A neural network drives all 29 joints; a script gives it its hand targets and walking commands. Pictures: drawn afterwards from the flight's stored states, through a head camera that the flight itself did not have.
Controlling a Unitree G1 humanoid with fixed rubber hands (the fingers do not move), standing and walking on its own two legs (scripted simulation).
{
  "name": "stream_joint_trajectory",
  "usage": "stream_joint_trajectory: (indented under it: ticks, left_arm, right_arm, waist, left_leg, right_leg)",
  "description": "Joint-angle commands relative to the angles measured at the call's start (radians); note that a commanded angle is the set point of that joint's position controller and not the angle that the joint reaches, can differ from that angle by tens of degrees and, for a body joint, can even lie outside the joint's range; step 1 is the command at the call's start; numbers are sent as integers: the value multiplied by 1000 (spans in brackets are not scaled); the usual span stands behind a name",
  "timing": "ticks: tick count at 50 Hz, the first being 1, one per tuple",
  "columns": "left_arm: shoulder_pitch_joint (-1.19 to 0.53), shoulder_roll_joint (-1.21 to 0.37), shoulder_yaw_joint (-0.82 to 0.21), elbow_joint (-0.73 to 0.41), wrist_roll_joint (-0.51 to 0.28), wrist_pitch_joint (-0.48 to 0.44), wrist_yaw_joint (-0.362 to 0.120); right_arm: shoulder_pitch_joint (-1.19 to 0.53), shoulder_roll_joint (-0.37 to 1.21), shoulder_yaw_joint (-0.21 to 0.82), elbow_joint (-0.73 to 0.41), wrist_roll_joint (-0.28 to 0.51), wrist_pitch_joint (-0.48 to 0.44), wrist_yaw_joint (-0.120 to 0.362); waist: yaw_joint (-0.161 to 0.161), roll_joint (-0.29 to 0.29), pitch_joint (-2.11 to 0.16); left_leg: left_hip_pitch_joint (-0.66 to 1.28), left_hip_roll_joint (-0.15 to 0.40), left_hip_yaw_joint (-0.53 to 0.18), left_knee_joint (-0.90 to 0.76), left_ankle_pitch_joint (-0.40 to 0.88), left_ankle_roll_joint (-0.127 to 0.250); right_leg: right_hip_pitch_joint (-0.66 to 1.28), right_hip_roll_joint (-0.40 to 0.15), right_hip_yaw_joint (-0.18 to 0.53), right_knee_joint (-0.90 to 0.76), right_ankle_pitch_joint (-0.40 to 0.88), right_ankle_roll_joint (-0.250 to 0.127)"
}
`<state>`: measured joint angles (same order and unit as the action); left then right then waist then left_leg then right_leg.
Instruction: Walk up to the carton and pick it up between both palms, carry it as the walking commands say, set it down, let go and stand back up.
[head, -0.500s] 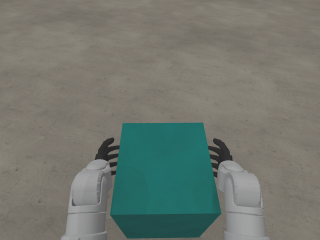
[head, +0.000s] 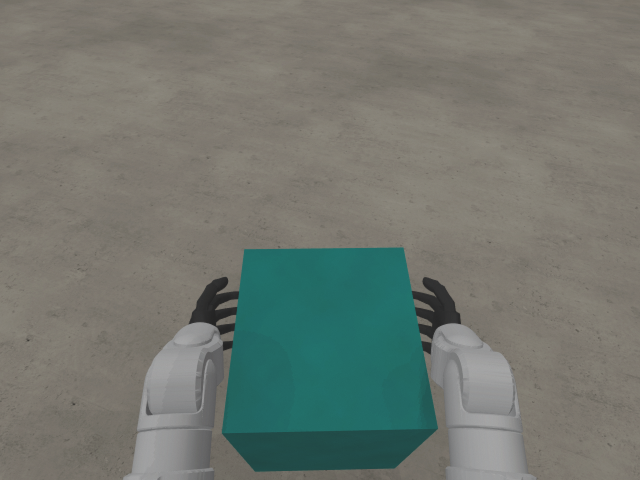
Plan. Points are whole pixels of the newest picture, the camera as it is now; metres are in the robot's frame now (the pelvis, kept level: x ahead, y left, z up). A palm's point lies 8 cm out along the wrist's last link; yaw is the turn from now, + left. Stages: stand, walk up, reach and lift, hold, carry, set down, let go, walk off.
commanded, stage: carry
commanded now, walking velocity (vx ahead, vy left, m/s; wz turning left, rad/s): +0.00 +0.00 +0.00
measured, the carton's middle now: (324, 366) +0.28 +0.00 -0.02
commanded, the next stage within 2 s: none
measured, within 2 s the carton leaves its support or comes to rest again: neither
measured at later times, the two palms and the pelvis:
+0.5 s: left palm (197, 343) +0.27 +0.15 +0.05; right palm (438, 346) +0.26 -0.14 +0.05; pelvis +0.00 +0.01 +0.00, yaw -1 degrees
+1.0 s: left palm (180, 350) +0.26 +0.17 +0.05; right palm (424, 350) +0.26 -0.12 +0.05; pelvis -0.01 +0.03 +0.00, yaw -1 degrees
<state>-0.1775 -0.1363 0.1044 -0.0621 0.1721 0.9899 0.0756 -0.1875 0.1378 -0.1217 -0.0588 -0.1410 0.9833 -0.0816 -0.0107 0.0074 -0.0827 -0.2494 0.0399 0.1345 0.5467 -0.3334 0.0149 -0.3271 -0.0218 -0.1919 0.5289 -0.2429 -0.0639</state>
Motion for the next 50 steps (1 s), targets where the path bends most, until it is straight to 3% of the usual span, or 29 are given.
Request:
stream_joint_trajectory:
  ticks: [1, 2, 4, 5, 9, 11, 12, 13, 14, 15, 16, 18, 19, 22, 24, 30, 32, 33, 34, 38, 39, 40, 41, 42, 43, 44, 46, 48, 50]
  left_arm:
    - [-468, -827, -527, -138, -294, -69, -205]
    - [-474, -802, -544, -134, -288, -73, -208]
    - [-440, -811, -590, -185, -310, -54, -210]
    - [-419, -757, -466, 7, -215, -80, -210]
    - [-472, -836, -600, -229, -338, -90, -200]
    - [-362, -777, -454, 40, -217, -114, -210]
    - [-349, -751, -417, 73, -188, -150, -210]
    - [-459, -790, -598, -227, -322, -130, -200]
    - [-508, -801, -563, -123, -294, -99, -191]
    - [-503, -779, -560, -208, -296, -100, -191]
    - [-374, -726, -393, 127, -155, -134, -204]
    - [-463, -769, -484, -9, -239, -154, -205]
    - [-524, -828, -631, -255, -355, -122, -200]
    - [-433, -774, -502, -62, -256, -101, -202]
    - [-459, -833, -607, -234, -341, -91, -192]
    - [-388, -724, -478, -49, -207, -116, -198]
    - [-417, -812, -568, -125, -301, -102, -204]
    - [-384, -736, -400, 104, -159, -145, -201]
    - [-474, -811, -623, -270, -336, -136, -194]
    - [-301, -723, -401, 127, -150, -144, -194]
    - [-408, -795, -596, -197, -317, -138, -189]
    - [-529, -853, -682, -330, -385, -79, -187]
    - [-399, -805, -561, -105, -287, -54, -185]
    - [-425, -814, -618, -205, -320, -46, -182]
    - [-368, -700, -366, 150, -127, -115, -194]
    - [-391, -748, -520, -142, -249, -143, -195]
    - [-462, -822, -635, -268, -343, -104, -185]
    - [-484, -796, -585, -207, -301, -80, -185]
    - [-400, -739, -504, -110, -242, -98, -189]
  right_arm:
    - [-471, 827, 550, -128, 269, -48, 196]
    - [-440, 805, 553, -138, 268, -58, 202]
    - [-394, 814, 597, -135, 291, -34, 208]
    - [-409, 750, 483, 36, 211, -57, 216]
    - [-527, 847, 644, -261, 345, -72, 209]
    - [-423, 752, 504, -40, 208, -105, 202]
    - [-404, 753, 461, 27, 183, -136, 203]
    - [-412, 777, 604, -188, 290, -101, 199]
    - [-401, 808, 519, -36, 261, -76, 200]
    - [-415, 794, 541, -88, 270, -81, 203]
    - [-349, 734, 412, 153, 147, -119, 210]
    - [-444, 773, 510, -23, 218, -136, 204]
    - [-498, 794, 628, -248, 322, -106, 199]
    - [-407, 797, 508, -27, 246, -87, 209]
    - [-512, 808, 637, -291, 333, -81, 194]
    - [-339, 762, 480, 21, 193, -99, 209]
    - [-434, 806, 577, -150, 283, -96, 208]
    - [-424, 747, 436, 69, 169, -131, 211]
    - [-451, 803, 611, -242, 320, -122, 209]
    - [-333, 709, 408, 96, 143, -135, 205]
    - [-403, 760, 599, -199, 288, -121, 205]
    - [-479, 830, 658, -289, 355, -60, 202]
    - [-410, 778, 568, -102, 284, -42, 204]
    - [-369, 787, 593, -179, 308, -36, 202]
    - [-385, 728, 375, 157, 134, -106, 214]
    - [-364, 750, 527, -97, 239, -135, 216]
    - [-490, 817, 623, -271, 328, -95, 205]
    - [-380, 824, 548, -92, 284, -62, 208]
    - [-324, 751, 496, -15, 219, -82, 206]
  waist:
    - [-3, -87, -333]
    - [-1, 32, -311]
    - [6, -6, -290]
    - [5, 28, -217]
    - [9, -34, -291]
    - [6, -82, -265]
    - [6, -57, -317]
    - [3, -23, -217]
    - [1, 90, -258]
    - [2, 17, -209]
    - [7, -52, -279]
    - [4, -36, -202]
    - [1, 16, -192]
    - [8, 19, -313]
    - [6, -8, -302]
    - [5, -14, -291]
    - [-1, -55, -223]
    - [1, -31, -278]
    - [3, 26, -282]
    - [4, 49, -268]
    - [3, -60, -197]
    - [2, 4, -220]
    - [5, -11, -251]
    - [1, 49, -317]
    - [4, 29, -280]
    - [4, 8, -262]
    - [5, 5, -285]
    - [5, 79, -297]
    - [1, -26, -284]
  left_leg:
    - [82, 89, -84, -43, 191, 14]
    - [76, 93, -66, -67, 204, 1]
    - [54, 94, -98, -76, 155, 14]
    - [51, 100, -93, -78, 155, 18]
    - [48, 105, -97, -91, 236, 14]
    - [18, 116, -105, -69, 275, 20]
    - [13, 90, -65, -39, 252, 9]
    - [26, 99, -70, -69, 209, 1]
    - [45, 93, -69, -83, 179, 11]
    - [4, 100, -89, -100, 136, 12]
    - [53, 91, -85, -51, 119, 22]
    - [30, 107, -93, -106, 132, 20]
    - [22, 106, -96, -109, 100, 17]
    - [48, 128, -111, -112, 200, 24]
    - [54, 115, -106, -104, 243, 22]
    - [47, 126, -98, -56, 315, 20]
    - [7, 116, -98, -60, 218, 15]
    - [66, 119, -101, -71, 262, 26]
    - [64, 113, -102, -81, 236, 16]
    - [28, 115, -96, -80, 300, 22]
    - [-9, 120, -105, -76, 306, 16]
    - [13, 117, -113, -83, 275, 20]
    - [17, 136, -141, -108, 324, 24]
    - [66, 126, -103, -81, 303, 27]
    - [74, 134, -111, -71, 377, 34]
    - [61, 126, -108, -86, 275, 25]
    - [58, 130, -124, -106, 251, 26]
    - [49, 137, -132, -94, 320, 34]
    - [52, 149, -130, -75, 339, 36]
  right_leg:
    - [192, -165, 167, -71, 378, -2]
    - [197, -167, 170, -51, 361, -17]
    - [169, -167, 188, -85, 250, 2]
    - [94, -168, 207, -102, 233, -3]
    - [178, -150, 166, -71, 278, 5]
    - [190, -150, 156, -47, 341, 16]
    - [230, -146, 149, -56, 425, 13]
    - [156, -148, 164, -63, 365, 3]
    - [153, -147, 183, -52, 296, -4]
    - [128, -151, 184, -72, 216, 5]
    - [138, -156, 201, -96, 217, 6]
    - [98, -144, 178, -100, 167, 10]
    - [87, -143, 182, -111, 90, 21]
    - [158, -143, 175, -66, 163, 11]
    - [172, -140, 167, -60, 239, 7]
    - [173, -160, 173, -38, 370, 16]
    - [152, -161, 184, -69, 332, 12]
    - [152, -162, 188, -29, 338, 3]
    - [142, -147, 176, -44, 286, 5]
    - [156, -135, 159, -41, 255, 25]
    - [126, -129, 147, -37, 288, 25]
    - [105, -127, 149, -36, 238, 32]
    - [126, -134, 151, -22, 194, 34]
    - [136, -132, 165, -29, 217, 18]
    - [121, -138, 170, -26, 285, 24]
    - [118, -140, 161, -66, 204, 26]
    - [143, -143, 157, -38, 205, 29]
    - [142, -143, 178, -23, 225, 18]
    - [149, -121, 130, -45, 219, 29]
